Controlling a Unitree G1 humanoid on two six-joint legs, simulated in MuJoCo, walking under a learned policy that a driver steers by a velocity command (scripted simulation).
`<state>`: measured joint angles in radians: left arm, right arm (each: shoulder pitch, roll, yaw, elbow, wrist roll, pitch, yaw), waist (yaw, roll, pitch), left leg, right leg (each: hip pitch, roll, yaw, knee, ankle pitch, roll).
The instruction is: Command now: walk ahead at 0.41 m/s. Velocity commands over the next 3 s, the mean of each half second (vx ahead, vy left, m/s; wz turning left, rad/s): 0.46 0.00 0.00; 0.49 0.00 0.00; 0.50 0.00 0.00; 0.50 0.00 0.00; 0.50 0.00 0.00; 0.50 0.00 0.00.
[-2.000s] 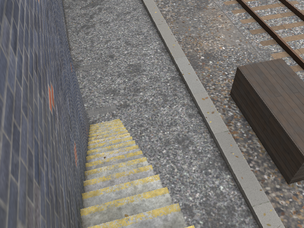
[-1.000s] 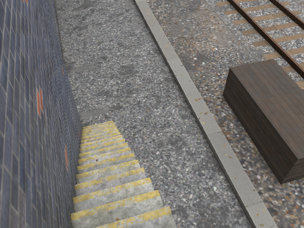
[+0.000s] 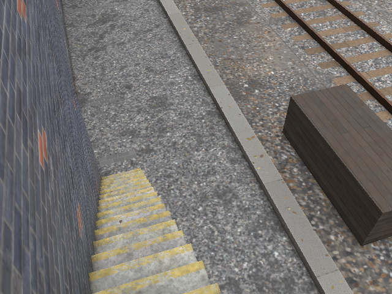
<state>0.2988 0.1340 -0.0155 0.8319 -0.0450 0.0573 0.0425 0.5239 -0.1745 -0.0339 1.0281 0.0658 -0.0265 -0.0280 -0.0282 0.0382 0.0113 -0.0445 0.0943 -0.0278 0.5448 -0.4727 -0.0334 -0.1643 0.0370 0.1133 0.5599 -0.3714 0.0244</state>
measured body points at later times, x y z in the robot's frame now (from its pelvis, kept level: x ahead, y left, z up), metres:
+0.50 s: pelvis +0.05 +0.03 -0.04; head +0.05 +0.04 +0.41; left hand +0.15 +0.25 -0.17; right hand +0.00 -0.21 -0.18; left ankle -0.11 +0.17 -0.71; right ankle -0.02 -0.13 -0.68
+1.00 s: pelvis +0.17 +0.12 -0.24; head +0.12 +0.17 +0.20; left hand +0.26 +0.39 -0.40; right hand +0.02 -0.14 -0.36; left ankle +0.16 +0.23 -0.93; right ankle +0.19 -0.09 -0.68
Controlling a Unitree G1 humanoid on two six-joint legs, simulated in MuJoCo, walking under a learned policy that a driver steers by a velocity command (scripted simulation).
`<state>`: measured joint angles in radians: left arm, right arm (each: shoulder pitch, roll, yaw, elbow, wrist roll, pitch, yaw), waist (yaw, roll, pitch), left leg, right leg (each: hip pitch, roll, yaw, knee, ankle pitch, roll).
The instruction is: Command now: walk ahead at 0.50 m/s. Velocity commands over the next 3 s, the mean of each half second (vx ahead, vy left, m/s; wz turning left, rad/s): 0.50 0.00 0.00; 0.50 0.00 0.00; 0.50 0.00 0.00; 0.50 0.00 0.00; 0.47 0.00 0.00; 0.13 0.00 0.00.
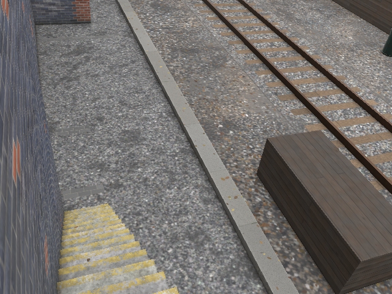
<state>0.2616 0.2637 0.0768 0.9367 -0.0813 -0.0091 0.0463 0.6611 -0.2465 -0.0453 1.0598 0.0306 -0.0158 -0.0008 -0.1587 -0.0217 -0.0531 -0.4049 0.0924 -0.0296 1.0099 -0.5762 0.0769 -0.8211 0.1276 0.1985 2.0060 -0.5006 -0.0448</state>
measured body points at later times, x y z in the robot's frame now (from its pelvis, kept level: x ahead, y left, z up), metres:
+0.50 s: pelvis +0.17 -0.04 -0.14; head +0.19 -0.04 +0.31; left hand +0.23 +0.19 -0.29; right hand +0.13 -0.30 -0.29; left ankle +0.11 +0.13 -0.59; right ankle +0.21 -0.14 -0.87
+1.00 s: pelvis +0.38 +0.03 -0.36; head +0.36 +0.06 +0.09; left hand +0.41 +0.27 -0.52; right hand +0.38 -0.22 -0.49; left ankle +0.40 +0.12 -1.10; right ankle +0.25 -0.16 -0.82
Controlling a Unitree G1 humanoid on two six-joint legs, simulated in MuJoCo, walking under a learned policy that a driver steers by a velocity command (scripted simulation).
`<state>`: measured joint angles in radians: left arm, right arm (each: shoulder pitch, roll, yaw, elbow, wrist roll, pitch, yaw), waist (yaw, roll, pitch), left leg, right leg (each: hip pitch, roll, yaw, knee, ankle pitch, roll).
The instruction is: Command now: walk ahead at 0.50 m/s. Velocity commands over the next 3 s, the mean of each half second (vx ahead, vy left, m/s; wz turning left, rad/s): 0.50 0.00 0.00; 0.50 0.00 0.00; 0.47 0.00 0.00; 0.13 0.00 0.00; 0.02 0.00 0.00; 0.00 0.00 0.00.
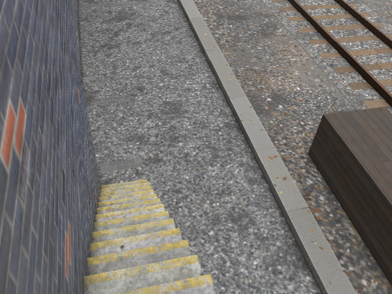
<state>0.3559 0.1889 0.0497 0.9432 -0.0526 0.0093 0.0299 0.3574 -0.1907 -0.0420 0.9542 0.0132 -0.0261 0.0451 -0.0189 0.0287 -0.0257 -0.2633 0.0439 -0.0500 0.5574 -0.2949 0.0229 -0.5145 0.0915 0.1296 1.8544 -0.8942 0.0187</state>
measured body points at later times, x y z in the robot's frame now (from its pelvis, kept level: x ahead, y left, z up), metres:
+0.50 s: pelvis +0.21 +0.00 -0.14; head +0.20 +0.03 +0.31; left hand +0.33 +0.23 -0.28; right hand +0.13 -0.22 -0.28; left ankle +0.02 +0.09 -0.73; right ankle +0.37 -0.16 -0.85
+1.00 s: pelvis +0.45 +0.07 -0.32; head +0.42 +0.08 +0.13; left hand +0.43 +0.32 -0.47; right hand +0.58 -0.19 -0.43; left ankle +0.55 +0.22 -1.05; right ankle +0.33 -0.14 -0.94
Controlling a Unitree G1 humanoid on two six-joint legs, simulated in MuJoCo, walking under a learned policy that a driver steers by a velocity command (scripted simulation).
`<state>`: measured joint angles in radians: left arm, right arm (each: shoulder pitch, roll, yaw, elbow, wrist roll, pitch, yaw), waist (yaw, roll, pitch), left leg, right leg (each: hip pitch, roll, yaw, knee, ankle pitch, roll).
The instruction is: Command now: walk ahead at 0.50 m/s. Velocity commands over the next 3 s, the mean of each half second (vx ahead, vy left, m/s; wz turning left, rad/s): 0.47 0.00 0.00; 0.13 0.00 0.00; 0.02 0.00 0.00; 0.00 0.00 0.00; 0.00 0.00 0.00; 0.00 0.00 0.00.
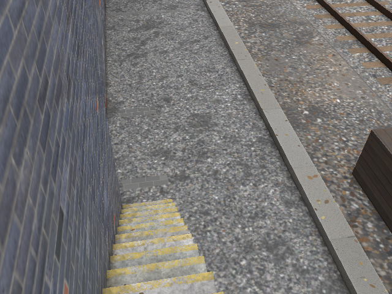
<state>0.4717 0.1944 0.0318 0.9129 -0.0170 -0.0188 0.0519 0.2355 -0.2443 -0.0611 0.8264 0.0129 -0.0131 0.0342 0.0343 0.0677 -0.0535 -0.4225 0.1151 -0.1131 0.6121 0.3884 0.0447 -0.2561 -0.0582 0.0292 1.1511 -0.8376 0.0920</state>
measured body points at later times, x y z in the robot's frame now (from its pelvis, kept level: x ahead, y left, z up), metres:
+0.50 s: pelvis +0.26 +0.05 -0.26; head +0.24 +0.07 +0.19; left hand +0.38 +0.27 -0.39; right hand +0.20 -0.17 -0.41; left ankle +0.07 +0.16 -0.75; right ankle +0.34 -0.06 -0.99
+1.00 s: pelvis +0.43 +0.17 -0.48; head +0.42 +0.20 -0.03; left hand +0.44 +0.39 -0.64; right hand +0.43 -0.07 -0.61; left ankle +0.47 +0.27 -1.23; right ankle +0.34 -0.05 -0.98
